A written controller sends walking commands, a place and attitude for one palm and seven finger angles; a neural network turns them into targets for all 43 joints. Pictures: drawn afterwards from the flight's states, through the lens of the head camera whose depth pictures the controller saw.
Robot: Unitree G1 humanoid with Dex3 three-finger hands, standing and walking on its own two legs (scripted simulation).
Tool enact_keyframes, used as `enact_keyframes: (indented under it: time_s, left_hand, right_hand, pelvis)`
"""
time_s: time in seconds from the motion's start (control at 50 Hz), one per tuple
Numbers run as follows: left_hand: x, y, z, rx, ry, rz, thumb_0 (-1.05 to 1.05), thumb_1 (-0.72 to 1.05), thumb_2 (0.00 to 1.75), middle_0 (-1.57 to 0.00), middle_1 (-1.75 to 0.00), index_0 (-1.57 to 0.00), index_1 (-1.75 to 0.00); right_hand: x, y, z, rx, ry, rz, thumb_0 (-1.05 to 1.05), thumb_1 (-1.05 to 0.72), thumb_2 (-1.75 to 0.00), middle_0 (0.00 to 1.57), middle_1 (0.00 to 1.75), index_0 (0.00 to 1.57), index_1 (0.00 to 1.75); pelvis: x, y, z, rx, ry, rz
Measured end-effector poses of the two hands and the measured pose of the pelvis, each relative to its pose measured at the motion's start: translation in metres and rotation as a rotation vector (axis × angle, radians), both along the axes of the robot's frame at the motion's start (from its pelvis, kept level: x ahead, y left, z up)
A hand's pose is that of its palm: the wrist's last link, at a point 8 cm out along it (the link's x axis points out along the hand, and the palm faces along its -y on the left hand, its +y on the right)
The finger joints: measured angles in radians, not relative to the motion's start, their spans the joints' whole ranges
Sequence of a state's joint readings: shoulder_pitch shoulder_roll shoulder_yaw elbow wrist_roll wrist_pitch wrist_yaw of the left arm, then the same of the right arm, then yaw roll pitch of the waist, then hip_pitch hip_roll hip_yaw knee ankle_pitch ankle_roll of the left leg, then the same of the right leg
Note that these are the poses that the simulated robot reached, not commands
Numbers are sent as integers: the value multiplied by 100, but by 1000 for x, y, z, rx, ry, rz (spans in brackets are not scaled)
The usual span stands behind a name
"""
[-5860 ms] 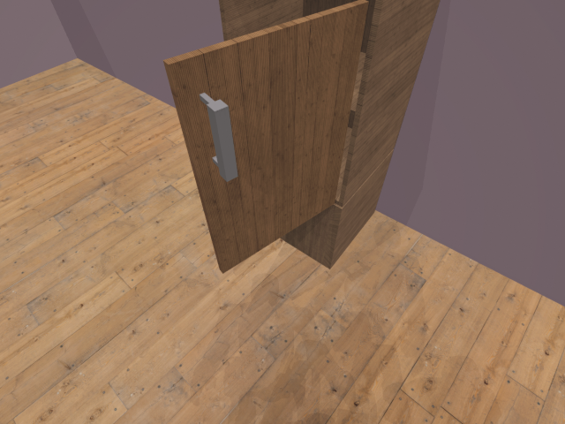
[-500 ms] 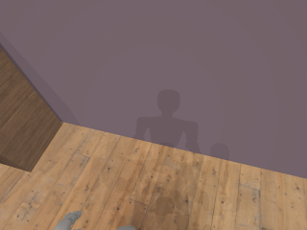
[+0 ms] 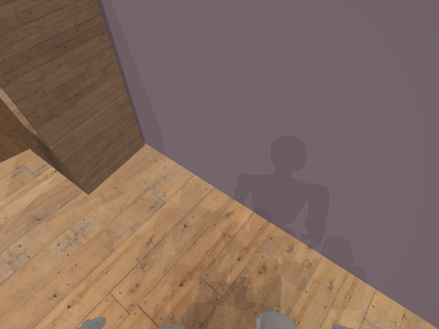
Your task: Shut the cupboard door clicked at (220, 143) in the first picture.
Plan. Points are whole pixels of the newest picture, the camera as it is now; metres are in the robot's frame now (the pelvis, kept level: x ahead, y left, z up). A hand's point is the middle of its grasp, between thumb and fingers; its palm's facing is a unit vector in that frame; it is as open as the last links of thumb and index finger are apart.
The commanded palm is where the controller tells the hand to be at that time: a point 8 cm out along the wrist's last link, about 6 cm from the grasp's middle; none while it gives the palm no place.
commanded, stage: turn to face it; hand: left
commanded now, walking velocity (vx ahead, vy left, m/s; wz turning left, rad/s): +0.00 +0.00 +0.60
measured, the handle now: out of the picture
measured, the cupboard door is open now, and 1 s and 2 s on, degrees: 75 75 75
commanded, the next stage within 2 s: take the last steps up to it in 1.02 s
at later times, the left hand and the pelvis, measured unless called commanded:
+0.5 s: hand out of the picture +0.01 +0.18 -0.19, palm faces +0.35 -0.91 -0.20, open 7.4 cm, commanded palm none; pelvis +0.03 -0.02 -0.01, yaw +20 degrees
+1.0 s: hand out of the picture +0.03 +0.16 -0.16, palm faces +0.54 -0.80 -0.25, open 7.4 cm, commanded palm none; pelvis +0.07 -0.04 +0.00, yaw +35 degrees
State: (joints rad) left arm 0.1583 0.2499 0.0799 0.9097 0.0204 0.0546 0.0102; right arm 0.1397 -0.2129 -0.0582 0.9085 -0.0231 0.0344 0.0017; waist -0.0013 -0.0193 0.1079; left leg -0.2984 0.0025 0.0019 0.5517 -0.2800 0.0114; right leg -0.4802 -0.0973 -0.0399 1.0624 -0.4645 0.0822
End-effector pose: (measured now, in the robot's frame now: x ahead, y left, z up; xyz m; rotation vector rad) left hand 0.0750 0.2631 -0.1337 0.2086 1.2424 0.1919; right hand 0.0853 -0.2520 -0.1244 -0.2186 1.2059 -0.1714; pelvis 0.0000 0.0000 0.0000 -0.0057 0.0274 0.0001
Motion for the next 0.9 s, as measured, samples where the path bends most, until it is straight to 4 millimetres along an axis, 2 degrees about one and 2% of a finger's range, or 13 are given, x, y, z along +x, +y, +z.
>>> enact_keyframes:
  time_s: [0.08, 0.14, 0.2, 0.28, 0.4, 0.5, 0.56, 0.62, 0.72, 0.82, 0.9]
  left_hand:
    - [12, -9, 12, 16, -61, 22, 1, 91, 90, -20, -29, -20, -30]
    - [15, -20, 15, 39, -111, 41, 1, 90, 90, -20, -29, -20, -30]
    - [7, -32, 17, 53, -121, 68, 1, 90, 90, -20, -29, -20, -30]
    - [-14, -46, 17, 29, -78, 123, 0, 90, 90, -20, -30, -20, -30]
    - [-47, -54, 3, -36, -32, 234, 1, 90, 90, -20, -30, -20, -30]
    - [-84, -37, -22, -66, 19, 344, 1, 90, 90, -21, -30, -20, -30]
    - [-95, -26, -21, -51, 64, 385, 1, 90, 90, -20, -30, -20, -30]
    - [-93, -17, -10, -34, 47, 416, 1, 90, 90, -20, -30, -20, -30]
    - [-76, -13, 6, 0, -22, 442, 1, 91, 90, -20, -29, -20, -30]
    - [-58, -24, 13, 44, -88, 460, 1, 90, 90, -20, -29, -20, -30]
    - [-61, -42, 14, 56, -94, 491, 0, 90, 90, -20, -29, -20, -30]
  right_hand:
    - [3, -8, -6, 23, 37, 29, 1, -90, -90, 20, 30, 20, 30]
    - [10, -19, -18, 44, 55, 45, 1, -90, -90, 20, 30, 20, 30]
    - [22, -29, -26, 51, 67, 71, 1, -90, -90, 20, 30, 20, 30]
    - [44, -31, -19, 50, 70, 114, 1, -91, -90, 20, 30, 20, 30]
    - [82, -9, -7, 34, 60, 232, 1, -91, -90, 20, 30, 20, 30]
    - [118, 23, -8, 4, -9, 345, 1, -91, -90, 20, 30, 20, 30]
    - [125, 35, -1, -3, -35, 375, 1, -91, -90, 20, 30, 20, 30]
    - [126, 41, 4, -6, -20, 400, 1, -91, -90, 20, 30, 20, 30]
    - [127, 40, 1, 7, 33, 432, 1, -90, -90, 20, 30, 20, 30]
    - [136, 29, -16, 35, 79, 449, 1, -90, -90, 20, 30, 20, 30]
    - [152, 24, -27, 39, 100, 474, 1, -91, -90, 20, 30, 20, 30]
  pelvis:
    - [5, -12, 2, -7, 1, 50]
    - [11, -27, -5, 11, 4, 91]
    - [13, -35, -8, 17, -8, 136]
    - [18, -38, -1, 25, -14, 192]
    - [25, -33, 2, 34, -7, 285]
    - [26, -17, -13, 19, -3, 349]
    - [28, -14, -10, 9, -5, 371]
    - [32, -14, -2, -4, -3, 398]
    - [41, -20, 5, -14, -2, 446]
    - [56, -35, -3, 4, 3, 501]
    - [61, -40, -6, 18, -12, 551]
